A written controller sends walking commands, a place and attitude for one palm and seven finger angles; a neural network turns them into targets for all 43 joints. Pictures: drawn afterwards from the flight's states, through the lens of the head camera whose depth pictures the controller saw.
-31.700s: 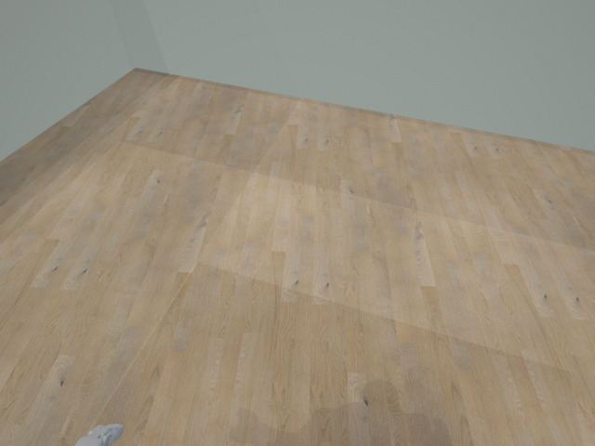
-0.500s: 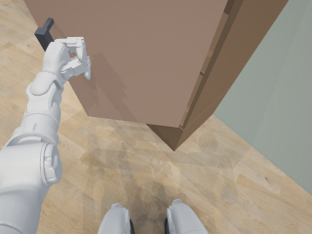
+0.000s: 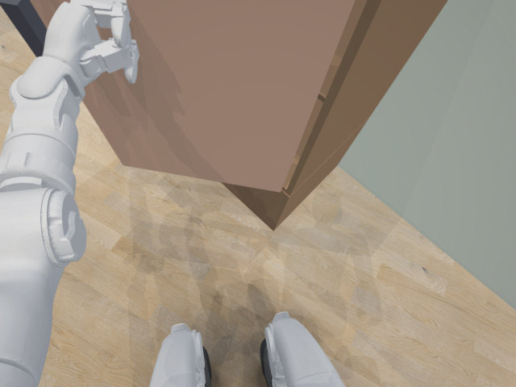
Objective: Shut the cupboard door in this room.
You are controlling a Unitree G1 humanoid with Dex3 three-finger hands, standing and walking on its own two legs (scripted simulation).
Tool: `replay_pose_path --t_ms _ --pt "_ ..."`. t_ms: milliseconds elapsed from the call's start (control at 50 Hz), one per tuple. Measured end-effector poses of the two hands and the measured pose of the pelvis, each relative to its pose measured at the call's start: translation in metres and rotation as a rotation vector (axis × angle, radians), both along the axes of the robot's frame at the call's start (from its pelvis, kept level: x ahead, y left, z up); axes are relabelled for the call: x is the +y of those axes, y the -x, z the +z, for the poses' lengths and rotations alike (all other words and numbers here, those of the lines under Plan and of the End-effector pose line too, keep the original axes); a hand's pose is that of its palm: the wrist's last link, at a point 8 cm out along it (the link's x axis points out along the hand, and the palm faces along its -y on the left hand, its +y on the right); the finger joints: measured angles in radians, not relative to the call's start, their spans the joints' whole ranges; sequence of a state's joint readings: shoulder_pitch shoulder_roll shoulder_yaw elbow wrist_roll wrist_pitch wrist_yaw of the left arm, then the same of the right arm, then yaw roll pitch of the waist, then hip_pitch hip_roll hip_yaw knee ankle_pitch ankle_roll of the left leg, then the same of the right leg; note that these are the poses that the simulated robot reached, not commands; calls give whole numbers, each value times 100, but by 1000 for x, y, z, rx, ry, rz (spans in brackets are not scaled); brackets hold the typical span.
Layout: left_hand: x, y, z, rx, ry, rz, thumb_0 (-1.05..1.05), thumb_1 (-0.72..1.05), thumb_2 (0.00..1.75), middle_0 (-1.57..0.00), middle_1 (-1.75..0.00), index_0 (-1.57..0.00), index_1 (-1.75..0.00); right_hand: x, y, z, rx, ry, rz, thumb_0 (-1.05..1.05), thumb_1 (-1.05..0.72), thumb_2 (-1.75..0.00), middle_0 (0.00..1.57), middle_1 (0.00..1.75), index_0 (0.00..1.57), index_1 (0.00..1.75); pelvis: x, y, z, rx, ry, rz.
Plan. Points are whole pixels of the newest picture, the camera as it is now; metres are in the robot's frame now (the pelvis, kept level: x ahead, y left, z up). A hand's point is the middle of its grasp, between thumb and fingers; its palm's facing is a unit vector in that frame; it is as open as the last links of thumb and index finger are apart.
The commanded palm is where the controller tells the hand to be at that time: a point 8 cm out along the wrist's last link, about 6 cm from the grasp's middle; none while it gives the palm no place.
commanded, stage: push the door shut along its arc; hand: left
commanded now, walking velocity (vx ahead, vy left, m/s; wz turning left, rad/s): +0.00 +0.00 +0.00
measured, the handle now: (50, 36) +0.60 +0.21 +0.11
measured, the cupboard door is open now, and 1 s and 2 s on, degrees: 35 21 21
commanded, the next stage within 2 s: pull the fist back off the door in 0.34 s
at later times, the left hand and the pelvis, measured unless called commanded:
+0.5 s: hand (150, 27) +0.59 +0.08 +0.13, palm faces -0.34 -0.94 +0.04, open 3.3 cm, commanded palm +0.60 +0.10 +0.11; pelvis +0.00 +0.00 -0.02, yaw -1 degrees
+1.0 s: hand (147, 40) +0.57 +0.08 +0.13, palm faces +0.04 -1.00 -0.03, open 3.1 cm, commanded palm +0.52 +0.12 +0.11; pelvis +0.03 -0.01 +0.03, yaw +0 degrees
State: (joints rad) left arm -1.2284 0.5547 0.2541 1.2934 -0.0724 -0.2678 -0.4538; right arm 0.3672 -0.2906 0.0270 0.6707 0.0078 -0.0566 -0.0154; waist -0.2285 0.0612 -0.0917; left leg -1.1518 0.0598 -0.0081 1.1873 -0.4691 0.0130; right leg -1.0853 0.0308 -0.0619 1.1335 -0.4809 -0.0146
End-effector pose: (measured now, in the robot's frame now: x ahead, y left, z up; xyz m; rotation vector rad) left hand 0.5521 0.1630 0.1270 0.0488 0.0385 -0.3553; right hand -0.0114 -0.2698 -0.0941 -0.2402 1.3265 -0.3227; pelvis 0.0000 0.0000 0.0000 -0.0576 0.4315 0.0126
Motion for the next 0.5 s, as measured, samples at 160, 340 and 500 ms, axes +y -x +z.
replay_pose_path --t_ms 160,340,500 --pt "-10 -10 2 27 5 -36 1 93 93 -130 -150 -130 -150 1 10 -3 25 4 -9 1 -90 -90 20 30 20 30 -2 1 -4 15 4 0" --pt "-23 -24 4 19 1 -65 3 96 95 -130 -150 -130 -150 5 22 -6 52 8 -19 1 -90 -90 20 30 20 30 -2 2 -10 38 9 0" --pt "-30 -39 1 33 75 6 2 95 95 -130 -150 -130 -150 10 33 -8 81 7 -28 1 -90 -90 20 30 20 30 0 1 -16 71 17 -3"
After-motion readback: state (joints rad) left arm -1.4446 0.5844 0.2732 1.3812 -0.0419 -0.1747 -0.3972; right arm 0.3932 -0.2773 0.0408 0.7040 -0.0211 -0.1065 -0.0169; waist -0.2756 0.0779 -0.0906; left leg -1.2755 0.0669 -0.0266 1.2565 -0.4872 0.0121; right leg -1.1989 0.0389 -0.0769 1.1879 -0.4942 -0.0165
